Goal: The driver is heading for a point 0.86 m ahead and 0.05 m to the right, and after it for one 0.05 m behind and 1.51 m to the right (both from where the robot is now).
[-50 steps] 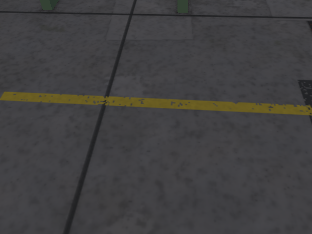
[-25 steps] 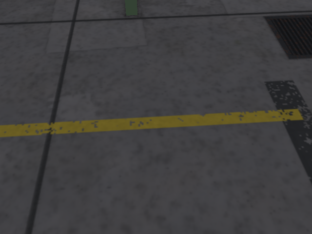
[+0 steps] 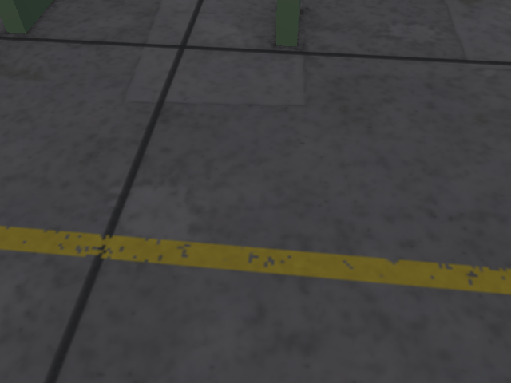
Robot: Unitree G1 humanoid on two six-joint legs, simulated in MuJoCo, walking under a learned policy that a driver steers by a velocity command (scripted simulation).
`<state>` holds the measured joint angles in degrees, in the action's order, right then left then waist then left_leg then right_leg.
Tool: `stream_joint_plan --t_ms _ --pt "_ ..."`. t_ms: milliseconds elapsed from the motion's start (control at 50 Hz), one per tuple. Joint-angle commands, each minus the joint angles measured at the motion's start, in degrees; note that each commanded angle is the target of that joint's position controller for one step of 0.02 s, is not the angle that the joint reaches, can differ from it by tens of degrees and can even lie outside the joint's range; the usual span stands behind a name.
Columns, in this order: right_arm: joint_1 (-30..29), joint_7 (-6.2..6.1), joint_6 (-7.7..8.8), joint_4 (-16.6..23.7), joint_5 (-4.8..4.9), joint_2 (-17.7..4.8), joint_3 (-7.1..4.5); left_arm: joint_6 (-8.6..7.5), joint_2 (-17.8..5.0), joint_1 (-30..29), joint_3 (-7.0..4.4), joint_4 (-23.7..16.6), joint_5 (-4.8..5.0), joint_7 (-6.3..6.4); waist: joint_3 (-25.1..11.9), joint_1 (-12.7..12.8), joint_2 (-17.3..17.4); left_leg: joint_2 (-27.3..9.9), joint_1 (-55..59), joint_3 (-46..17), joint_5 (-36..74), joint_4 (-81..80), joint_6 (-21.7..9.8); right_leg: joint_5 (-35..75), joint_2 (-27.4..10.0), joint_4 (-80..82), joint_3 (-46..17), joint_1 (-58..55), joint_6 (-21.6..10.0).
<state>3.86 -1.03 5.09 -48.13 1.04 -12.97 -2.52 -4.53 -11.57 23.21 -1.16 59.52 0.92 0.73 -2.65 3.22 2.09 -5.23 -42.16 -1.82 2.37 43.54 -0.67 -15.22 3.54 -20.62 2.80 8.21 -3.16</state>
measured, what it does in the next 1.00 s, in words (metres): walks ahead: left foot, then right foot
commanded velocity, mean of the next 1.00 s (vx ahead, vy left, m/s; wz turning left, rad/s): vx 0.50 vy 0.00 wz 0.00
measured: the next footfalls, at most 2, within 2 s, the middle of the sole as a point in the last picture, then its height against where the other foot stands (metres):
left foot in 0.16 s outside the picture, level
right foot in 0.72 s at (322, 372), level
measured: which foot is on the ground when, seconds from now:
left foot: up 0.00-0.14, down 0.16-0.72, up 0.74-1.00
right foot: down 0.00-0.18, up 0.20-0.70, down 0.72-1.00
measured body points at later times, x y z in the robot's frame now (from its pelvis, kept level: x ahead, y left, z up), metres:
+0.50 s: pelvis +0.27 +0.05 +0.01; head +0.29 +0.06 +0.46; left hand +0.42 +0.31 -0.11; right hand +0.26 -0.21 -0.13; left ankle +0.23 +0.14 -0.74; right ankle +0.44 -0.13 -0.67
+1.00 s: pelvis +0.53 -0.02 +0.01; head +0.55 -0.03 +0.46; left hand +0.54 +0.24 -0.13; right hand +0.68 -0.28 -0.11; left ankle +0.65 +0.16 -0.67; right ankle +0.52 -0.10 -0.74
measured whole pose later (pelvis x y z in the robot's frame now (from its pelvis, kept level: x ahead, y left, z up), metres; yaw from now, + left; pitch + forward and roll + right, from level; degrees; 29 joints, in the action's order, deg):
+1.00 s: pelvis +0.53 -0.02 +0.01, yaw +0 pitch +2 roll -1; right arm 6.9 -1.0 4.5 -52.4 0.6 -15.1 -4.7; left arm -5.1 -12.7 18.6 -3.4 57.6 0.0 -0.6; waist -0.3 2.9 2.0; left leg -7.8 -39.1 -2.1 -6.3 52.5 -1.3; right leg -8.3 3.7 -14.2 2.8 7.9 -4.4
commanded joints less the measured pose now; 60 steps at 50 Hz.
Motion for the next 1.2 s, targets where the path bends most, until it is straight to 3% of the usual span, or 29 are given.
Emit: stream_joint_plan --t_ms 20,100,140,160,180,200,220,240,260,280,320,360,500,620,660,680,700,720,740,760,780,800,820,860,900,960,1060,1160,1200 --pt "-4.54 1.21 0.11 3.81 0.38 -1.57 0.2 -0.64 -10.0 -0.34 -2.61 -2.39 1.33 0.7 5.81 -1.1 -4.43 0.9 5.23 0.26 4.25 -8.33 -0.91 15.72 -16.63 10.56 -10.56 2.9 -8.77" --pt "-9.97 2.69 0.94 6.36 0.2 -2.63 0.03 0.75 -10.08 3.48 -3.38 -0.77 0.82 0.57 5.71 0.22 -4.04 2.02 3.67 1.37 -4.52 -13.6 -3.19 18.33 -18.7 5.79 -11.1 -8.2 -7.55" --pt "-4.53 2.81 1.11 4.87 0.07 -4.85 -1.06 1.2 -10.93 2.04 -3.62 -1.17 0.5 0.16 1.95 -3.11 -5.41 4.93 15.12 4.33 -8.08 -16.41 -4.92 30.88 -16.39 -1.5 -8.78 -8.26 -6.13" --pt "5.29 2.61 1.19 1.96 -0.22 -7.82 -2.57 1.16 -9.99 1.14 -3.18 -1.74 0.2 0.01 -4.23 -7.25 -4.75 4.67 30.05 3.54 -4.94 -14.84 -6.99 36.93 -13.33 -12.05 -6.04 -3.37 -4.6" --pt "16.18 2.21 1.2 -0.16 -0.9 -12.79 -4.01 0.36 -6.7 2.21 -2.08 -3.17 -0.36 -0.28 -13.42 -9.93 0.96 -7.0 54.04 -11.4 -1.37 -12.77 -13.05 25.84 -7.84 -31.77 -1.93 15.44 -1.1" --pt "22.41 2.4 0.6 -2.13 -0.14 -14.77 -4.49 -1.32 -2.53 4.91 -0.36 -3.34 -0.69 -0.95 -21.62 -10.12 13.1 -17.16 68.19 -33.51 -10.64 -20.21 -18.99 -13.35 -0.85 -48.83 -4.0 31.94 1.27" --pt "22.42 2.13 0.41 -2.03 -0.15 -10.84 -3.39 -2.45 -7.86 1.22 -2.01 -3.35 0.71 -1.26 -18.89 -11.07 9.24 -16.3 67.39 -35.92 -16.79 -23.23 -17.51 -15.95 -3.05 -55.27 -10.05 39.08 0.49" --pt "15.63 1.85 0.42 -0.76 -0.09 -9.68 -2.82 -2.87 -10.28 -4.38 -2.73 -5.4 1.42 -1.02 -9.98 -9.46 5.96 -14.77 58.22 -27.94 -13.53 -25.12 -15.31 -10.38 -6.01 -54.89 -7.97 41.93 0.05" --pt "10.34 1.85 0.44 0.46 -0.61 -8.33 -2.4 -2.7 -9.89 -7.22 -2.91 -6.03 0.87 -0.46 -5.59 -7.35 1.37 -12.67 48.8 -21.99 -8.41 -27.27 -14.38 -5.03 -8.45 -51.83 -6.53 39.27 0.23" --pt "7.28 2.12 0.65 0.67 -0.94 -6.65 -2.03 -2.05 -8.76 -7.54 -3.19 -6.06 0.13 0.06 -2.57 -4.99 0.03 -10.6 41.43 -17.98 -4.91 -29.43 -13.54 -2.29 -10.1 -48.04 -6.53 35.73 0.53" --pt "6.58 2.54 1.03 -0.2 -1.32 -4.89 -1.69 -0.53 -6.07 -5.12 -3.17 -5.42 -0.12 0.42 -1.42 -2.08 1.22 -8.42 34.29 -13.5 -3.82 -32.63 -13.06 -0.12 -11.3 -44.23 -6.61 29.83 0.55" --pt "8.79 2.24 1.3 -1.48 -1.14 -6.19 -2.06 0.08 -5.38 -6.31 -3.33 -5.75 -0.35 0.55 0.14 -1.53 1.44 -7.95 32.12 -10.32 -1.29 -34.64 -13.47 3.34 -11.48 -40.32 -6.23 30.63 0.82" --pt "15.84 0.43 0.76 -5.3 -0.22 -7.98 -2.31 -0.26 -4.47 -21.36 -2.86 -10.35 -0.4 -0.44 3.9 -4.85 1.57 -5.26 32.77 -2.82 -0.6 -36.19 -10.61 22.34 -9.1 -17.68 -4.33 30.16 1.74" --pt "20.21 0.45 0.09 -8.68 0.24 -9.1 -2.89 -0.85 -5.62 -29.93 -2.26 -13.54 0.31 -2.33 7.0 -6.84 1.88 -9.25 42.5 -3.72 -1.08 -32.44 -9.98 16.66 -7.81 -9.43 -3.72 30.46 0.02" --pt "19.48 0.25 -0.42 -9.02 0.26 -9.96 -3.29 -1.26 -7.03 -28.04 -2.73 -13.48 0.38 -2.74 5.69 -5.17 2.89 -9.97 44.55 -3.77 5.49 -28.88 -8.88 12.01 -6.54 -7.47 -2.54 25.59 -1.36" --pt "18.42 0.15 -0.65 -8.84 0.32 -10.11 -3.31 -1.45 -8.29 -24.03 -3.44 -12.34 0.32 -2.73 3.27 -2.86 3.39 -8.98 44.48 -2.69 14.45 -24.46 -8.08 10.94 -4.79 -6.48 -0.85 18.9 -2.31" --pt "17.61 0.12 -0.83 -8.57 0.27 -9.02 -2.86 -1.55 -10.54 -15.24 -4.78 -9.47 0.19 -2.49 -1.74 1.09 2.76 -6.13 41.97 -0.46 21.16 -15.0 -6.77 11.6 -3.56 -6.22 0.0 6.79 -3.89" --pt "16.92 0.11 -0.72 -7.12 -0.48 -7.35 -2.0 -1.63 -14.82 -3.88 -6.15 -6.92 -0.41 -2.01 -10.05 5.09 -2.01 -2.68 30.65 2.52 11.08 1.81 -4.63 14.51 -12.17 -8.35 -9.61 -11.31 -7.68" --pt "23.41 0.84 0.57 -6.66 -0.45 -0.31 0.14 -1.11 -19.23 2.04 -7.11 -5.3 -0.64 -2.05 -18.11 2.67 -17.13 7.53 6.59 3.49 -21.85 23.85 -0.44 5.0 -25.41 -2.79 -35.91 -32.42 -17.12" --pt "21.48 1.2 1.97 -7.53 0.53 -4.65 -0.81 -0.92 -14.02 2.07 -5.48 -5.46 -0.23 -2.06 -19.21 3.76 -14.97 6.64 -0.28 -4.86 -34.56 32.14 -1.41 -0.59 -25.75 2.39 -43.5 -32.64 -16.71" --pt "15.88 1.29 2.72 -5.79 1.69 -8.42 -1.86 -1.07 -11.3 -3.73 -4.6 -6.63 -0.04 -1.89 -10.71 3.01 -12.09 3.49 -4.45 -4.45 -30.51 33.69 -2.49 0.57 -23.7 3.26 -34.76 -25.32 -13.69" --pt "12.34 0.83 2.77 -4.93 1.66 -8.55 -1.95 -1.16 -9.66 -8.86 -4.02 -8.04 -0.31 -1.85 -6.31 1.26 -7.54 0.39 -2.56 -2.75 -24.83 31.27 -2.66 4.83 -21.43 4.67 -27.7 -16.66 -11.88" --pt "10.44 0.33 2.4 -4.65 0.76 -7.91 -2.31 -1.28 -8.14 -12.01 -3.57 -8.43 -0.84 -2.06 -2.59 -0.43 -5.08 -1.28 -0.04 -2.08 -21.42 27.4 -2.4 9.21 -19.47 6.56 -23.19 -8.77 -11.08" --pt "12.37 -0.01 0.89 -4.91 0.19 -5.51 -2.51 -1.58 -6.28 -12.79 -3.01 -7.71 -1.36 -2.34 -1.11 -3.41 -6.48 -3.13 5.9 -2.34 -18.29 23.01 -2.31 12.0 -17.05 9.76 -18.37 -1.55 -10.29" --pt "12.24 -0.12 -0.1 -4.77 0.04 -4.02 -2.46 -1.82 -7.8 -10.66 -3.4 -6.62 -0.98 -2.03 0.54 -4.03 -6.21 -3.77 5.44 -1.67 -16.29 19.04 -1.72 13.73 -16.83 12.03 -15.72 0.72 -11.0" --pt "5.66 -0.13 -0.51 -2.53 -0.61 -4.48 -2.67 -1.65 -9.7 -7.81 -3.79 -5.54 -0.92 -1.01 2.96 -2.94 -4.86 -3.89 0.83 -1.34 -7.9 9.87 -0.34 15.51 -16.63 13.96 -13.11 0.12 -10.72" --pt "-3.49 0.84 -0.23 -0.2 -0.19 -3.36 -1.95 -1.32 -10.16 -3.68 -3.68 -4.06 -0.33 -0.47 5.11 -0.4 -5.46 -1.28 3.74 0.89 3.95 -5.6 -0.29 15.71 -14.18 14.55 -7.73 -1.06 -8.02" --pt "-11.29 2.34 0.24 2.73 0.43 -3.76 -1.22 -0.28 -10.73 1.02 -3.98 -1.5 0.02 -0.21 7.74 1.81 -5.46 0.04 2.08 1.38 0.62 -12.6 -1.06 16.5 -17.33 11.48 -7.71 -9.74 -7.92" --pt "-11.05 2.84 0.92 3.38 -0.07 -4.62 -1.41 0.52 -10.8 0.74 -4.1 -1.08 -0.02 0.13 7.48 0.49 -6.06 1.63 6.23 1.46 -2.65 -15.69 -2.05 26.84 -17.44 6.39 -8.41 -10.93 -6.62"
